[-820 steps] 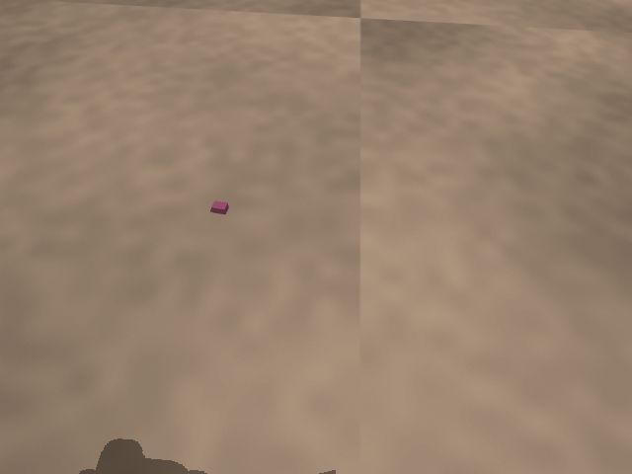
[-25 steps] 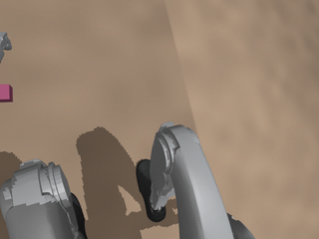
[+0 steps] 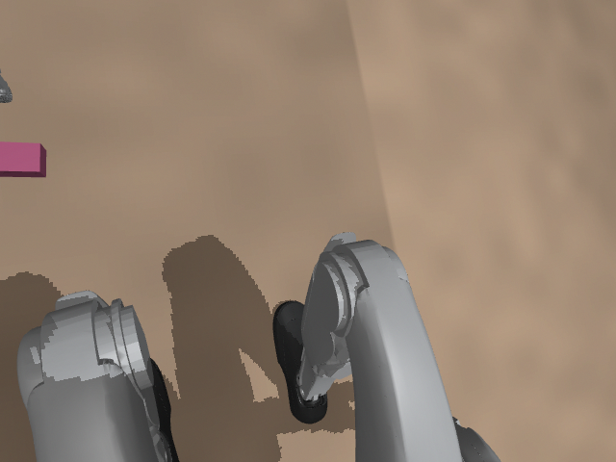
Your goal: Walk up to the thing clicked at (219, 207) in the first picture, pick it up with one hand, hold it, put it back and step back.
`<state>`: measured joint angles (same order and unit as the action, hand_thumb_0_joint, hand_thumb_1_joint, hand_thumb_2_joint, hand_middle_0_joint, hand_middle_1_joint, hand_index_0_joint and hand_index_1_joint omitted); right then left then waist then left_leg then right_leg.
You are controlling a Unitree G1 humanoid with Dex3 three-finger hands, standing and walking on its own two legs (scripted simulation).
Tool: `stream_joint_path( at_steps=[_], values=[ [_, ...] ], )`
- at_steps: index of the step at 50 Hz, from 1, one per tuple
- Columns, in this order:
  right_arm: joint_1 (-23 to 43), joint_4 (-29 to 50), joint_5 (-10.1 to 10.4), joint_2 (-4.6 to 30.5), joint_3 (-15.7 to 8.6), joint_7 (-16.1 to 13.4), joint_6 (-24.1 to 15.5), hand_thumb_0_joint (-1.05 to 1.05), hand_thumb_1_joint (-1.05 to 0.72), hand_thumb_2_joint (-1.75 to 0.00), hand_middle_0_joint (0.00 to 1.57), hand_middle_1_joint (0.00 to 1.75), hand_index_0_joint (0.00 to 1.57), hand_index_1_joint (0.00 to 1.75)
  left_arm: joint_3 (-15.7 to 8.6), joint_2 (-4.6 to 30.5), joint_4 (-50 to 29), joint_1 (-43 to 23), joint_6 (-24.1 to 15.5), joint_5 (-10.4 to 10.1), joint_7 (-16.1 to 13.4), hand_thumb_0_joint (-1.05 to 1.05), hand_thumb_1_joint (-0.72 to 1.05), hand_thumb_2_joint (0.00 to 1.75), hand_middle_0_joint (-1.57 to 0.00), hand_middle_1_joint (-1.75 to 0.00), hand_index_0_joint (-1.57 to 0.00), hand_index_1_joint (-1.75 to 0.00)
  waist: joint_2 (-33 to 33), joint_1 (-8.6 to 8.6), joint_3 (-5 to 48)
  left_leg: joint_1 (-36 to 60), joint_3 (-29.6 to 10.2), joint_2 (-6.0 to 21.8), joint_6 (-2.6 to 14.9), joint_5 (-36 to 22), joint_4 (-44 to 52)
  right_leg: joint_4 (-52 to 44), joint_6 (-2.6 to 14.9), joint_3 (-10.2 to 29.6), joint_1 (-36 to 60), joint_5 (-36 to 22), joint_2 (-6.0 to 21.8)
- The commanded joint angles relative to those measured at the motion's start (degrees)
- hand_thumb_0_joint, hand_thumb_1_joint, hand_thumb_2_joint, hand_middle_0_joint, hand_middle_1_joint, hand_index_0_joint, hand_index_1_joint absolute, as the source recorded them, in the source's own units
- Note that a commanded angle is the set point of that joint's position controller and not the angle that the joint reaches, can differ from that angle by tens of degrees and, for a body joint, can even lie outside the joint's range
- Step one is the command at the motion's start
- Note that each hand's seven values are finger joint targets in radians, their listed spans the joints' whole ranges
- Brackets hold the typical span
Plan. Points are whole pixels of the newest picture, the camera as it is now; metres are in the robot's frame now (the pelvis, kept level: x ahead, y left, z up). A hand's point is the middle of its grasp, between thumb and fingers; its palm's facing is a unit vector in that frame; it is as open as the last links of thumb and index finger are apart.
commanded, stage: close in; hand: left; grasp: from above
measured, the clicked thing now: (18, 160) +0.52 +0.28 -0.30
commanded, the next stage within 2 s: rest palm in 0.10 s
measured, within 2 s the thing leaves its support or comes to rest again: neither
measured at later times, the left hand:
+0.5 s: hand (3, 156) +0.50 +0.27 -0.22, palm faces -0.53 -0.02 -0.85, open 12.8 cm
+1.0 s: hand (10, 162) +0.50 +0.27 -0.26, palm faces -0.50 -0.05 -0.87, open 12.5 cm
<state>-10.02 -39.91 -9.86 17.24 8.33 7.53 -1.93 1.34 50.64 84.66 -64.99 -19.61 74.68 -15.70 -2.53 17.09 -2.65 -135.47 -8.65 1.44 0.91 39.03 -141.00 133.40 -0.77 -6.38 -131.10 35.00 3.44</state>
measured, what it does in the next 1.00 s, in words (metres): stands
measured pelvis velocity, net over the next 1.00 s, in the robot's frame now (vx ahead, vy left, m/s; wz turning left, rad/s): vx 0.01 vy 0.01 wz -0.07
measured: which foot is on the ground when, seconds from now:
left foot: down 0.00-1.00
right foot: down 0.00-1.00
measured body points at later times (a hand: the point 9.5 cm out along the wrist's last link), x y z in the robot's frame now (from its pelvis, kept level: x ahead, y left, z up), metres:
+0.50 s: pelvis +0.00 +0.00 -0.01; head +0.28 +0.09 +0.33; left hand +0.52 +0.27 -0.17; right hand +0.01 -0.25 -0.08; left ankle +0.07 +0.12 -0.28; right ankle +0.12 -0.12 -0.28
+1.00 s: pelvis +0.01 +0.01 -0.01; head +0.30 +0.11 +0.31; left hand +0.52 +0.27 -0.21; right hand +0.04 -0.25 -0.07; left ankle +0.07 +0.12 -0.28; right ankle +0.12 -0.12 -0.28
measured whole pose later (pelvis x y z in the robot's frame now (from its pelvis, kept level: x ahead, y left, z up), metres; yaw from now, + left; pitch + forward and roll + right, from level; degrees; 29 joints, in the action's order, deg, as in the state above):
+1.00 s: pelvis +0.01 +0.01 -0.01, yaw -4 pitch +31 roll -13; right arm -7.6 -33.6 -13.6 18.9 15.7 10.3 -8.5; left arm -3.6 58.0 96.5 -65.2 -16.1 79.4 -29.0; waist -6.8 23.9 -8.5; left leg -136.0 -12.1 2.1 1.3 42.5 -146.2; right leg 135.4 -2.1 -8.9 -130.5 36.2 1.7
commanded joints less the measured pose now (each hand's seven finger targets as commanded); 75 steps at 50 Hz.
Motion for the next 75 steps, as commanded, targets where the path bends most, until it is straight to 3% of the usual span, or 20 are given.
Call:
stream_joint_path(
  at_steps=[1,3,6,8,10,18,20,22,24,27,32,36,37,43,45,57,64,68,71,75],
  values=[
    [-14.6,-1.3,-0.7,15.0,-4.4,-0.5,0.4,0.0,-0.91,-0.9,0.2,0.3,0.2,0.3,-0.2,7.7,-3.6,-21.4,-0.5,1.9,-4.6,0.0,-0.28,0.8,-0.27,-0.85,-0.29,-0.83,23.0,5.11,37.8,30.3,3.9,-1.0,0.17,-8.9,14.1,-12.5,2.6,-4.3,18.5,-8.3,-4.3],
    [-14.5,-1.0,-0.8,15.1,-3.8,-0.2,0.3,0.0,-0.91,-0.9,0.2,0.3,0.2,0.3,-0.6,8.2,-0.6,-20.5,0.5,2.9,-5.8,0.0,-0.29,0.83,-0.27,-0.84,-0.28,-0.83,22.4,5.53,36.7,30.8,3.6,-1.1,0.29,-10.6,14.1,-12.0,2.62,-4.8,17.9,-9.8,-4.4],
    [-13.8,0.8,-0.6,15.9,-3.6,-0.1,0.4,0.0,-0.91,-0.9,0.2,0.3,0.2,0.3,-3.3,13.2,-2.9,-20.2,1.8,4.5,-7.9,0.0,-0.27,0.8,-0.28,-0.8,-0.3,-0.79,28.0,3.8,41.4,35.3,3.3,-1.0,-0.32,-17.2,15.3,-10.5,2.87,-4.9,19.4,-14.4,-4.1],
    [-13.2,1.5,-0.5,15.8,-3.5,0.2,0.3,0.0,-0.9,-0.9,0.2,0.3,0.2,0.3,-3.2,12.0,-1.8,-19.9,2.9,4.5,-8.7,0.0,-0.27,0.79,-0.28,-0.81,-0.29,-0.79,28.4,4.39,40.9,36.1,2.9,-0.6,-0.36,-18.2,15.4,-9.9,2.98,-5.2,18.3,-15.0,-4.3],
    [-13.2,2.1,-0.5,16.1,-3.2,0.4,-0.2,0.0,-0.9,-0.89,0.2,0.3,0.2,0.3,-3.5,11.6,-1.0,-21.4,3.7,4.0,-9.4,0.0,-0.28,0.78,-0.27,-0.79,-0.29,-0.77,27.5,6.29,39.2,34.9,2.7,-0.7,-0.26,-17.1,14.7,-9.6,2.76,-5.2,17.4,-14.7,-4.0],
    [-12.9,3.1,-0.6,16.4,-1.3,0.2,-1.8,0.0,-0.9,-0.9,0.2,0.3,0.2,0.3,-3.8,13.7,2.8,-18.8,3.7,3.4,-9.7,0.0,-0.3,0.82,-0.3,-0.72,-0.29,-0.74,23.5,6.6,36.6,27.8,3.6,-0.8,0.79,-10.6,13.5,-11.0,2.38,-4.4,21.0,-10.5,-4.6],
    [-12.8,4.4,-1.2,17.6,-0.9,0.2,-2.5,0.0,-0.9,-0.9,0.2,0.3,0.2,0.3,-4.5,14.3,4.2,-19.1,3.1,3.4,-9.9,0.0,-0.28,0.81,-0.3,-0.73,-0.29,-0.74,22.3,8.44,34.3,27.3,3.3,-0.8,0.77,-9.7,12.5,-11.0,2.27,-5.0,19.9,-9.7,-4.4],
    [-13.3,2.8,-1.5,17.3,-0.4,0.2,-2.9,0.0,-0.9,-0.9,0.2,0.3,0.2,0.3,-3.3,13.8,3.9,-18.7,2.3,3.4,-9.9,0.0,-0.28,0.8,-0.29,-0.75,-0.28,-0.76,22.2,8.2,32.9,26.8,3.3,-0.8,0.8,-7.8,12.6,-11.1,2.35,-4.9,19.1,-8.1,-4.7],
    [-13.4,4.4,-1.5,18.3,-0.4,-0.1,-3.0,0.0,-0.9,-0.9,0.2,0.3,0.2,0.3,-6.2,19.7,0.0,-20.0,1.1,3.7,-11.2,0.0,-0.29,0.82,-0.3,-0.72,-0.28,-0.74,25.4,6.96,38.0,30.5,2.5,-0.4,0.21,-10.6,12.8,-10.6,2.51,-5.3,21.3,-9.9,-4.6],
    [-12.7,4.0,-2.2,17.4,0.4,0.3,-3.4,0.0,-0.9,-0.9,0.2,0.3,0.2,0.3,-4.4,16.7,3.0,-17.9,0.9,3.8,-12.2,0.0,-0.29,0.82,-0.28,-0.75,-0.27,-0.76,23.7,8.01,36.1,28.6,2.7,-0.2,0.56,-10.2,11.2,-10.0,2.21,-5.3,21.8,-10.4,-5.2],
    [-13.0,3.2,-2.8,18.2,1.0,0.3,-4.2,0.0,-0.9,-0.9,0.2,0.3,0.2,0.3,-5.5,20.0,1.2,-18.7,1.3,4.7,-14.5,0.0,-0.26,0.8,-0.31,-0.7,-0.3,-0.71,27.1,7.43,36.3,30.0,2.6,0.1,0.26,-11.9,11.1,-9.5,2.17,-5.7,21.6,-12.2,-5.4],
    [-11.6,4.1,-3.2,18.6,1.4,0.9,-5.1,0.0,-0.9,-0.9,0.2,0.3,0.2,0.3,-4.5,17.4,5.1,-16.3,2.8,4.8,-15.4,0.0,-0.27,0.81,-0.31,-0.7,-0.29,-0.72,25.6,8.83,33.7,29.6,2.1,0.3,0.23,-12.8,10.4,-8.7,2.0,-6.4,21.2,-13.5,-5.7],
    [-11.5,4.0,-3.2,18.7,1.2,1.0,-5.2,0.0,-0.9,-0.9,0.2,0.3,0.2,0.3,-5.3,19.0,3.8,-17.2,2.8,4.6,-15.7,0.0,-0.26,0.79,-0.31,-0.7,-0.3,-0.71,27.4,8.03,34.5,29.5,2.1,0.3,0.05,-13.1,11.0,-8.9,2.15,-6.4,22.3,-13.6,-5.8],
    [-10.9,5.3,-3.5,20.6,1.2,1.6,-5.9,0.0,-0.9,-0.9,0.2,0.3,0.2,0.3,-6.9,19.4,5.6,-16.0,3.8,4.5,-15.6,0.0,-0.23,0.77,-0.34,-0.68,-0.33,-0.69,25.3,9.56,31.1,28.7,1.1,0.4,-0.1,-12.8,10.1,-8.4,2.16,-7.1,21.0,-13.1,-5.3],
    [-10.1,5.5,-3.5,19.8,1.5,1.8,-6.0,0.0,-0.9,-0.9,0.2,0.3,0.2,0.3,-5.8,19.6,2.6,-17.6,3.4,4.3,-15.4,0.0,-0.24,0.77,-0.34,-0.69,-0.33,-0.7,27.6,8.71,34.5,29.7,1.4,0.6,-0.09,-12.6,10.4,-8.7,2.18,-6.7,23.1,-13.3,-5.8],
    [-10.4,5.1,-4.3,20.5,2.5,2.8,-6.1,0.0,-0.91,-0.9,0.2,0.3,0.2,0.3,-5.8,18.8,4.8,-14.9,2.5,4.1,-15.4,0.0,-0.22,0.75,-0.34,-0.69,-0.33,-0.7,27.0,10.57,30.3,30.6,0.5,0.7,-0.53,-15.2,9.6,-8.1,1.94,-7.9,22.3,-14.8,-5.7],
    [-9.0,5.2,-4.4,20.9,2.5,3.1,-6.6,0.0,-0.9,-0.9,0.2,0.3,0.2,0.3,-5.6,20.5,3.6,-16.2,1.8,4.7,-17.6,0.0,-0.21,0.75,-0.35,-0.68,-0.33,-0.69,27.7,9.6,32.2,30.2,-0.2,1.0,-0.51,-11.7,10.6,-7.9,1.88,-8.0,22.3,-12.8,-6.2],
    [-8.7,5.2,-4.9,20.4,3.9,3.8,-7.5,0.0,-0.9,-0.9,0.2,0.3,0.2,0.3,-4.6,17.7,8.6,-12.8,3.0,4.8,-18.0,0.0,-0.19,0.74,-0.36,-0.67,-0.35,-0.68,25.2,11.04,27.8,29.0,-0.4,0.9,-0.35,-13.1,9.4,-7.5,1.41,-8.6,20.9,-13.9,-6.0],
    [-8.6,5.0,-4.7,21.4,3.5,3.6,-7.8,0.0,-0.91,-0.91,0.2,0.3,0.2,0.3,-5.7,21.2,5.7,-15.7,3.4,4.9,-18.5,0.0,-0.19,0.73,-0.37,-0.67,-0.35,-0.68,27.8,9.97,31.0,30.3,-0.4,1.2,-0.53,-13.1,10.0,-7.4,1.64,-8.0,22.6,-14.3,-6.0],
    [-8.5,5.0,-4.7,21.6,3.6,4.0,-8.2,0.0,-0.91,-0.91,0.2,0.3,0.2,0.3,-4.5,18.5,8.3,-14.1,4.1,3.8,-18.1,0.0,-0.18,0.73,-0.37,-0.67,-0.36,-0.68,26.4,11.29,28.7,28.1,-0.3,1.2,-0.32,-11.6,9.7,-7.7,1.57,-8.2,22.3,-13.5,-6.5]
  ],
)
